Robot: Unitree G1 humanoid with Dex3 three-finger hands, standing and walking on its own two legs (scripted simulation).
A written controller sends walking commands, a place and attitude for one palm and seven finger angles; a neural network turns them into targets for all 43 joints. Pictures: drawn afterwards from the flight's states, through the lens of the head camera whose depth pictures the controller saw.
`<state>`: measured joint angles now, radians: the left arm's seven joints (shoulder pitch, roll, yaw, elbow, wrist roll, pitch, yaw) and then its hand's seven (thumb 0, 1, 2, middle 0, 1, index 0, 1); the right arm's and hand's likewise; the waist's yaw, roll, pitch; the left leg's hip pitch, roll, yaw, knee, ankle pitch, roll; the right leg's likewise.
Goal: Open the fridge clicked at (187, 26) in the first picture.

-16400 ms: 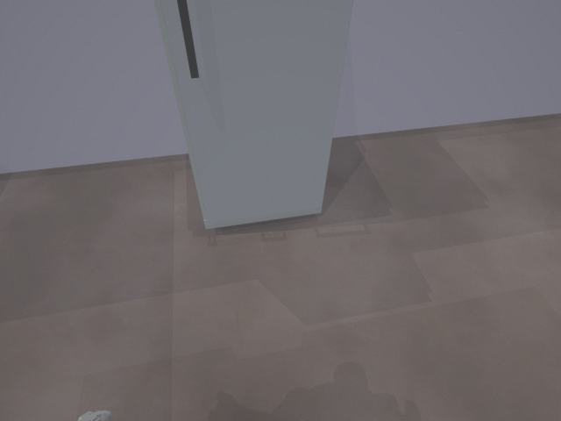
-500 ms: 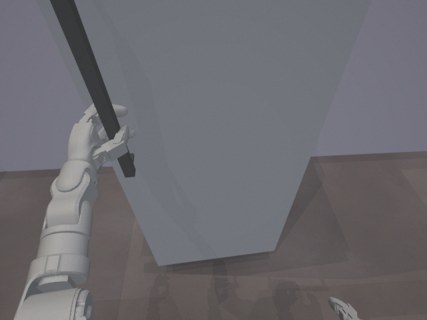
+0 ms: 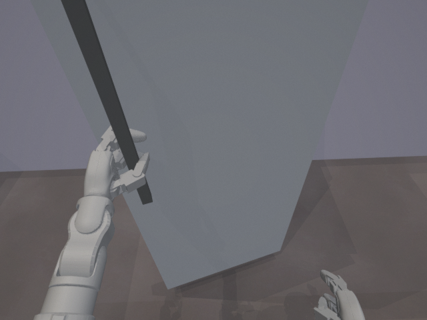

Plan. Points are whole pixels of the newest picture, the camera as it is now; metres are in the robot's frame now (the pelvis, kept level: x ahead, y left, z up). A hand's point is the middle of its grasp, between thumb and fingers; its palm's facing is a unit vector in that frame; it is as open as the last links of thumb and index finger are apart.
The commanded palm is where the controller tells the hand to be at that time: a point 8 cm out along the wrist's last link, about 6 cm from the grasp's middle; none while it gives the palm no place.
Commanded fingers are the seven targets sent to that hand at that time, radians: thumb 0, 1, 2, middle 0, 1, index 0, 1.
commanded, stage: walk backward, drawing the door open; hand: left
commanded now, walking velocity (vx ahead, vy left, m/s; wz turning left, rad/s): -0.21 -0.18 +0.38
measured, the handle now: (115, 108) +0.38 +0.18 +0.24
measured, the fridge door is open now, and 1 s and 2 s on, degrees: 17 49 76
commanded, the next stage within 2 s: stop walking and hold the door back in 1.60 s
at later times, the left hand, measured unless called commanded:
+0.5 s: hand (174, 233) +0.22 +0.07 +0.14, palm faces +0.16 -0.96 -0.21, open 6.8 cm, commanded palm +0.18 +0.12 +0.15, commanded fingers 0.00 0.90 0.90 -0.45 -1.40 -0.45 -1.40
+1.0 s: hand (257, 297) +0.14 -0.04 +0.13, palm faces +0.44 -0.87 -0.23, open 7.2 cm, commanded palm +0.09 -0.01 +0.15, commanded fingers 0.00 0.90 0.90 -0.45 -1.40 -0.45 -1.40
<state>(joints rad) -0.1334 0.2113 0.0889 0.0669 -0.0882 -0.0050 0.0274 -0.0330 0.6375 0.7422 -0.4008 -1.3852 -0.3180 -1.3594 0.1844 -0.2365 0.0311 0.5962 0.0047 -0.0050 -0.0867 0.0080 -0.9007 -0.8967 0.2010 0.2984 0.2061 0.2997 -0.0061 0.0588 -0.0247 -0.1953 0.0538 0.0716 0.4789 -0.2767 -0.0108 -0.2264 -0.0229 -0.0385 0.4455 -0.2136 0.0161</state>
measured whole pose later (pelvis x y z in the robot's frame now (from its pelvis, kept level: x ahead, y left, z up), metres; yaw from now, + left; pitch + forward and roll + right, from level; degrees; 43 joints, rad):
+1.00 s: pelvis -0.05 -0.26 -0.02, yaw +34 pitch -1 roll +3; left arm 0.10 0.21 -0.10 -0.44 0.04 -0.08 0.04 -0.08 0.63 0.76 -0.42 -1.36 -0.16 -1.22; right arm 0.15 -0.15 -0.01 0.58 -0.05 -0.13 -0.08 0.01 -0.90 -0.90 0.20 0.30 0.20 0.30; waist -0.05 -0.02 0.14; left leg -0.31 0.05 0.04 0.64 -0.32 -0.05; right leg -0.56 0.01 -0.06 1.06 -0.42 0.02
